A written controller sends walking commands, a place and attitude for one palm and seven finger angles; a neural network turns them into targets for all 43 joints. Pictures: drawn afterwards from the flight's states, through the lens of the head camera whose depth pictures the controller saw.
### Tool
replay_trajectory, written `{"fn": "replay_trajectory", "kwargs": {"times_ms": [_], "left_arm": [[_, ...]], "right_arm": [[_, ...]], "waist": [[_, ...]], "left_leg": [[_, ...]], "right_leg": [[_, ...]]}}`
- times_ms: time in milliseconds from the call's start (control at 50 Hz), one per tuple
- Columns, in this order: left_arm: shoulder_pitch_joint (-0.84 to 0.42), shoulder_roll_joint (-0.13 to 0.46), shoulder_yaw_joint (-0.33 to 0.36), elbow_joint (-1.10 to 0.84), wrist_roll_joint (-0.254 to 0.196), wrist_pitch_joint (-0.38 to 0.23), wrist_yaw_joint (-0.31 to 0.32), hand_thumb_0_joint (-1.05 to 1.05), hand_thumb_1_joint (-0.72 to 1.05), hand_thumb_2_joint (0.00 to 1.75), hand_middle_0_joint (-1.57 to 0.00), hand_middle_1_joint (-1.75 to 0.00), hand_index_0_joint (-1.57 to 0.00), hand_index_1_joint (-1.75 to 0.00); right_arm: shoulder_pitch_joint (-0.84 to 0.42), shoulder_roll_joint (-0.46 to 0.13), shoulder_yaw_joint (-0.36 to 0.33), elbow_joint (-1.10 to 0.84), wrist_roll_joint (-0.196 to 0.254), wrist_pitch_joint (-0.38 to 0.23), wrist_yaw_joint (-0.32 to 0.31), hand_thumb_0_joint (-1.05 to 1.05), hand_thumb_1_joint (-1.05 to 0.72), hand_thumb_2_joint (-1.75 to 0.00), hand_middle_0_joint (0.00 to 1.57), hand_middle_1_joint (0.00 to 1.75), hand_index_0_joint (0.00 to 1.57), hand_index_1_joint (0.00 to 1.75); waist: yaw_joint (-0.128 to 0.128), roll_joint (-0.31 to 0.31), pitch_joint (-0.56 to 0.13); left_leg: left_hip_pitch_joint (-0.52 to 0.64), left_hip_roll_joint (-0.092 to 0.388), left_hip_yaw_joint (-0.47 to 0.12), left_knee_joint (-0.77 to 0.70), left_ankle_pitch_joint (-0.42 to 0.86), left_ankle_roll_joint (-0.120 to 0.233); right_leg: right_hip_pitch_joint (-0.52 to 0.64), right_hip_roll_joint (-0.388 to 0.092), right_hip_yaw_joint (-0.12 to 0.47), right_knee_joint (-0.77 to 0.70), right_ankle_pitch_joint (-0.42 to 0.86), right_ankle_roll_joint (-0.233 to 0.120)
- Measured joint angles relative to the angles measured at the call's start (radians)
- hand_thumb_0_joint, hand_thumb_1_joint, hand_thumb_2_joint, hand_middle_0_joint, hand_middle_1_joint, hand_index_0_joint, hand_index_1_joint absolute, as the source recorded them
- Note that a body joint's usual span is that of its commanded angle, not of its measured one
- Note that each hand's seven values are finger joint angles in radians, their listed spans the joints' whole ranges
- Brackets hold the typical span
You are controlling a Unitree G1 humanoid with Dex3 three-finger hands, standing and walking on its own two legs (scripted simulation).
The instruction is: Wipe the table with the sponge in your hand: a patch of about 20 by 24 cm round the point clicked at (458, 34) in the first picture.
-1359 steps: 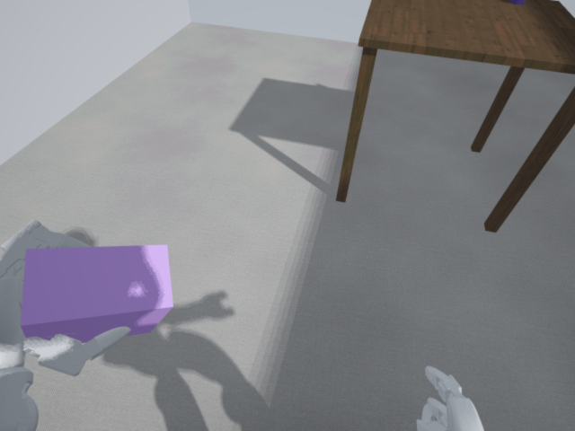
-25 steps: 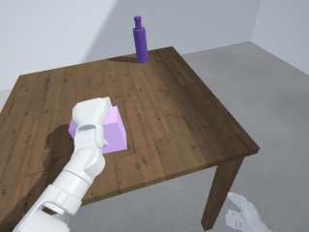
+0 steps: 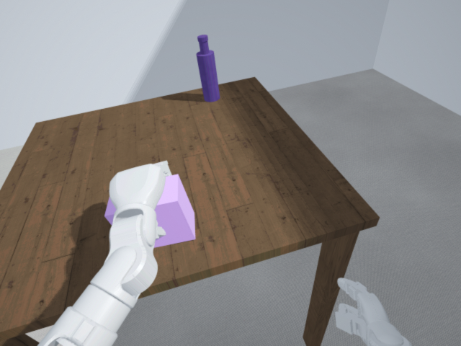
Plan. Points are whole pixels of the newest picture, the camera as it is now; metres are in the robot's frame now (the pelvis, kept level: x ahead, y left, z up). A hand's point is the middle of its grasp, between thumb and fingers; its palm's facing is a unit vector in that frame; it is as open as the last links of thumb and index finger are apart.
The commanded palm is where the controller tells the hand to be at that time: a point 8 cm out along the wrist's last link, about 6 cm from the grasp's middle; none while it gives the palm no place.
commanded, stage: wipe back along the third lane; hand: left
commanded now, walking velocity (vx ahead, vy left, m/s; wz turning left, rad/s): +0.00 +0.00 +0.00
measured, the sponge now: (158, 220) +0.32 +0.19 +0.07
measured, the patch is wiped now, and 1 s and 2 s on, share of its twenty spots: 0.90 0.90 0.90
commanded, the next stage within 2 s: slide back across to the middle lane in 0.26 s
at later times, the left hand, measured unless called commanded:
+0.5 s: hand (148, 223) +0.27 +0.17 +0.13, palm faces +0.16 -0.22 -0.96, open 10.4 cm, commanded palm +0.23 +0.19 +0.17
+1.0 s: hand (107, 241) +0.23 +0.23 +0.12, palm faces +0.09 -0.13 -0.99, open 10.4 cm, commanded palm +0.21 +0.24 +0.18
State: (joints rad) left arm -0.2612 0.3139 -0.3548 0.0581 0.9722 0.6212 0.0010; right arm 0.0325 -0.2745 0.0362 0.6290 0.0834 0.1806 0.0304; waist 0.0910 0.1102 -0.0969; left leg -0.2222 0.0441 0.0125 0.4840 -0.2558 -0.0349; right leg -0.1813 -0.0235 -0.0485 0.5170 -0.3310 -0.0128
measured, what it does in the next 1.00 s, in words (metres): stands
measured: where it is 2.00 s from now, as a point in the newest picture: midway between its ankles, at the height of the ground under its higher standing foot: outside the picture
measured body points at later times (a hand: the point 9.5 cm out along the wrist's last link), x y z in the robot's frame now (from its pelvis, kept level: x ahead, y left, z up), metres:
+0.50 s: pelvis -0.01 -0.01 +0.00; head -0.04 -0.06 +0.44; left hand +0.26 +0.18 +0.18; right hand +0.24 -0.20 -0.07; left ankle +0.00 +0.15 -0.74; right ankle -0.03 -0.11 -0.74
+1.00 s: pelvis -0.02 -0.01 +0.00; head -0.05 -0.07 +0.44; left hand +0.22 +0.23 +0.18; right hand +0.22 -0.22 -0.08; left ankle +0.00 +0.15 -0.74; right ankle -0.03 -0.11 -0.74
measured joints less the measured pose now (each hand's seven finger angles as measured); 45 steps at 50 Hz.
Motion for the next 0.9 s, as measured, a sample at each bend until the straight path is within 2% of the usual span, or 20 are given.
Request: {"fn": "replay_trajectory", "kwargs": {"times_ms": [420, 640, 800, 900], "left_arm": [[0.214, 0.007, 0.024, -0.277, -0.030, -0.021, 0.012, -0.01, -0.50, 1.03, -0.65, -1.31, -0.69, -1.31], [0.205, 0.063, 0.099, -0.275, -0.091, -0.027, -0.003, -0.02, -0.50, 1.03, -0.65, -1.31, -0.69, -1.30], [0.256, 0.118, 0.154, -0.287, -0.111, -0.024, -0.031, -0.02, -0.50, 1.03, -0.66, -1.30, -0.69, -1.30], [0.275, 0.137, 0.169, -0.283, -0.102, -0.047, -0.046, -0.02, -0.50, 1.03, -0.66, -1.30, -0.70, -1.30]], "right_arm": [[-0.005, 0.002, 0.001, -0.041, -0.003, 0.019, 0.015, 0.01, -0.90, -0.90, 0.20, 0.30, 0.20, 0.30], [-0.002, 0.015, 0.018, -0.036, -0.010, 0.014, -0.030, 0.01, -0.90, -0.90, 0.20, 0.30, 0.20, 0.30], [0.021, -0.006, 0.010, -0.031, -0.013, -0.010, -0.045, 0.01, -0.90, -0.90, 0.20, 0.30, 0.20, 0.30], [0.025, -0.017, 0.005, -0.021, -0.016, -0.038, -0.055, 0.01, -0.90, -0.90, 0.20, 0.30, 0.20, 0.30]], "waist": [[0.011, 0.001, 0.010], [0.006, -0.011, 0.033], [0.007, 0.002, 0.038], [0.017, 0.009, 0.046]], "left_leg": [[0.023, 0.011, 0.006, 0.012, -0.008, -0.006], [0.029, 0.020, 0.013, 0.003, 0.006, -0.009], [0.031, 0.020, 0.006, 0.004, 0.010, -0.006], [0.029, 0.017, -0.005, 0.003, 0.017, -0.004]], "right_leg": [[0.019, 0.010, 0.007, 0.013, -0.005, -0.006], [0.014, 0.021, 0.015, 0.017, 0.006, -0.015], [0.019, 0.021, 0.009, 0.016, 0.008, -0.016], [0.023, 0.019, -0.001, 0.013, 0.012, -0.017]]}}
